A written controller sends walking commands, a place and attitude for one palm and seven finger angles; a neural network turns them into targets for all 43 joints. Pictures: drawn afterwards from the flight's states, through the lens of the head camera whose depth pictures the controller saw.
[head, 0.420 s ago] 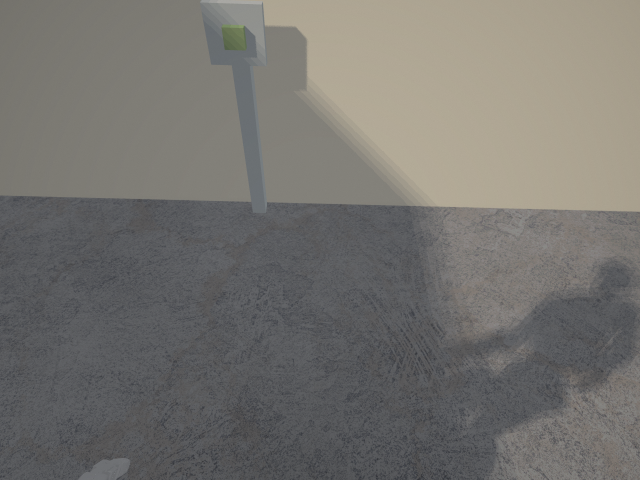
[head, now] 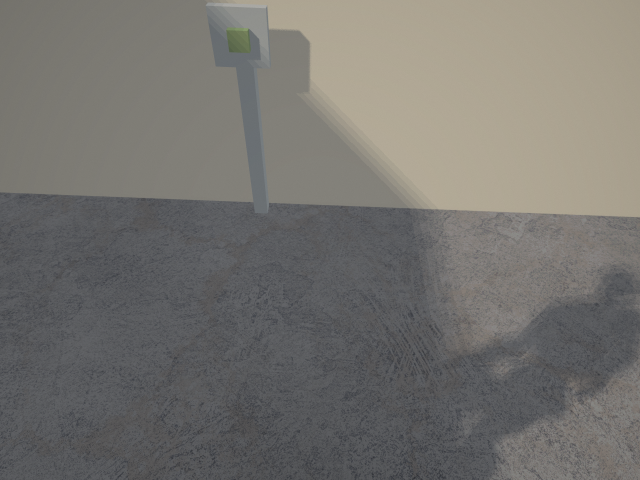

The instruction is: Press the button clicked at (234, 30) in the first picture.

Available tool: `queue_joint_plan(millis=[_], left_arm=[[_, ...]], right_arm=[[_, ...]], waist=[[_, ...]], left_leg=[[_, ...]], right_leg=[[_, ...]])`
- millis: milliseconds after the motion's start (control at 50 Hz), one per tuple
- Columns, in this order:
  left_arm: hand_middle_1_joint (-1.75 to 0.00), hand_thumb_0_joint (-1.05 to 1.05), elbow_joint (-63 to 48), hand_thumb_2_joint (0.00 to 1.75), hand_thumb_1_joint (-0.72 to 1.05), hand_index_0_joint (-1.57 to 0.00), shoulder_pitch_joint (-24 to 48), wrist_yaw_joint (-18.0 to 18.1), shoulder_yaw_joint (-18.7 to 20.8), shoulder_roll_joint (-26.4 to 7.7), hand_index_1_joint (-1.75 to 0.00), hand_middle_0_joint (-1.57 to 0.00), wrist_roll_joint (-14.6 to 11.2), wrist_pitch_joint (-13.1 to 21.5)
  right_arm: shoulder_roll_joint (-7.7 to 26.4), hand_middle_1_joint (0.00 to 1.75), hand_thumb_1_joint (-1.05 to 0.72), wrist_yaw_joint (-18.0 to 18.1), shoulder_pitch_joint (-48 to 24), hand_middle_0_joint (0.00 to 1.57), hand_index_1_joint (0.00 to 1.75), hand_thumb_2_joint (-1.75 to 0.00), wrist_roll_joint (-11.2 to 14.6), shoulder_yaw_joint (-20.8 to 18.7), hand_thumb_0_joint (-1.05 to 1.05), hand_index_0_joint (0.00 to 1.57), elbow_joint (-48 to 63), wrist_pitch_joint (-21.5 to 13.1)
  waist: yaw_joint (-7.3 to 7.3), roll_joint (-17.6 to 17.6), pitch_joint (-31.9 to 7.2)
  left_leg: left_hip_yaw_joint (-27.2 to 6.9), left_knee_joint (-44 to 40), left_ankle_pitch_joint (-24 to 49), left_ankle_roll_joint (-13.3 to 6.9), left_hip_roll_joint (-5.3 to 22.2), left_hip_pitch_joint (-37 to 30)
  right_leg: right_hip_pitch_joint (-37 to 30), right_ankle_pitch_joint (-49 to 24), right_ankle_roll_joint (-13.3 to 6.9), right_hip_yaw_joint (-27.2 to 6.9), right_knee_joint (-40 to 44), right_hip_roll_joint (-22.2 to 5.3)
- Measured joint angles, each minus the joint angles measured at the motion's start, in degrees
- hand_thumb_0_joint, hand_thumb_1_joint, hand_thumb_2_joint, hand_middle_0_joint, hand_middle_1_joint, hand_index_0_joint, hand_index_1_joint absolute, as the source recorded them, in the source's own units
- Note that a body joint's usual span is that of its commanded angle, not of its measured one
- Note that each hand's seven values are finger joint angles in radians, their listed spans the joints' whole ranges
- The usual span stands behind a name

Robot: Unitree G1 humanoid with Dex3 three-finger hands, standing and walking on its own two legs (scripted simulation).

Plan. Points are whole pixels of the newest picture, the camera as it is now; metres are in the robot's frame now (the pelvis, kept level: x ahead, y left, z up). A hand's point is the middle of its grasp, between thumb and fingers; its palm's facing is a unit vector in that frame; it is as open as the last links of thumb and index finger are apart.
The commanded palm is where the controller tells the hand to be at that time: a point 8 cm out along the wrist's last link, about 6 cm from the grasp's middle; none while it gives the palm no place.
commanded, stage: stand and wait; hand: left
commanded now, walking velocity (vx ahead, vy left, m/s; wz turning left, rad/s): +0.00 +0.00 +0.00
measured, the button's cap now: (239, 39) +1.31 +0.33 +0.01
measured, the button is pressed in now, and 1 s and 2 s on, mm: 0 0 0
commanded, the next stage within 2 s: look at it before walking up in 0.40 s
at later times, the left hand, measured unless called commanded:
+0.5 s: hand out of the picture +0.07 +0.24 -0.15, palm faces -0.03 -0.94 -0.33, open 7.4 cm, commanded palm none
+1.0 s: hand out of the picture +0.08 +0.23 -0.15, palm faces -0.04 -0.95 -0.33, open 7.4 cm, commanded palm none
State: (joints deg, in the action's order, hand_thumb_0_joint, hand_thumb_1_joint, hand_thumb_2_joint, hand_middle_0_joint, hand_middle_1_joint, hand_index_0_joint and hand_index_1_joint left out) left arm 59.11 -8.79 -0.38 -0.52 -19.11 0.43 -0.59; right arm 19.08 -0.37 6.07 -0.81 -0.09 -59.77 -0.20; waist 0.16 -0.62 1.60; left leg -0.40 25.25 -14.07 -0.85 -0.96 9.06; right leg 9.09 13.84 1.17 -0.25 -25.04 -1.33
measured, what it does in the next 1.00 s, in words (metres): stands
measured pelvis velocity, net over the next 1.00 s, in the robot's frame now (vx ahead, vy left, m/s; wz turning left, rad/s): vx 0.00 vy -0.01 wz -0.01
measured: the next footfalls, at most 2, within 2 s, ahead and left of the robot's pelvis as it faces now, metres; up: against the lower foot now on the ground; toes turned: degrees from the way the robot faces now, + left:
right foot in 1.96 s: +0.44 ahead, -0.02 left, +0.00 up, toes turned +0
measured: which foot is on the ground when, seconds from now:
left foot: down 0.00-1.00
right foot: down 0.00-1.00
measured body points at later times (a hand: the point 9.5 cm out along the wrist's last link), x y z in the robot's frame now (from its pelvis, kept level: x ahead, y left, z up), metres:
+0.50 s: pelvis -0.01 -0.01 +0.00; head -0.01 -0.01 +0.45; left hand +0.07 +0.29 -0.13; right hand +0.06 -0.31 -0.13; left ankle +0.00 +0.11 -0.74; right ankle +0.00 -0.13 -0.74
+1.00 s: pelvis +0.00 -0.01 +0.00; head +0.00 -0.01 +0.45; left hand +0.08 +0.28 -0.13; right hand +0.08 -0.31 -0.13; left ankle +0.00 +0.11 -0.74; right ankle +0.00 -0.13 -0.74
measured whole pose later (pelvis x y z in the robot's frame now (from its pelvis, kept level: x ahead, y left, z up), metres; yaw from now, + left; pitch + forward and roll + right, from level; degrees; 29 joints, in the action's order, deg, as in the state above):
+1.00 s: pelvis +0.00 -0.01 +0.00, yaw -1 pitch -2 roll +0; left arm 62.1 -7.8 -0.4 -0.3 -19.6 0.4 0.2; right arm 19.5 -0.4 6.1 -0.5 0.0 -63.8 -0.5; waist -0.1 -0.4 1.7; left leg -0.2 21.5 -12.1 0.3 0.3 7.5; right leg 7.9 11.8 0.1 -0.5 -21.6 -0.1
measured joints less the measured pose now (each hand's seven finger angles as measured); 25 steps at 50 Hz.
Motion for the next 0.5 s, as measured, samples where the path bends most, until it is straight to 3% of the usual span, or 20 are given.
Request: queue_joint_plan(millis=[500], left_arm=[[-0.30, 0.01, 2.7, 0.90, 0.90, -0.20, 0.7, -0.1, 0.2, -0.4, -0.30, -0.20, 0.0, 0.5]], right_arm=[[0.5, 0.30, -0.91, -0.2, 1.5, 0.20, 0.30, -0.89, 0.2, 0.0, 0.00, 0.20, -4.1, -0.1]], waist=[[-0.52, 0.4, 0.1]], left_leg=[[0.1, -2.6, 2.3, 0.8, 0.8, -0.3]], right_leg=[[0.0, -2.3, -0.7, -0.1, 2.4, 0.8]])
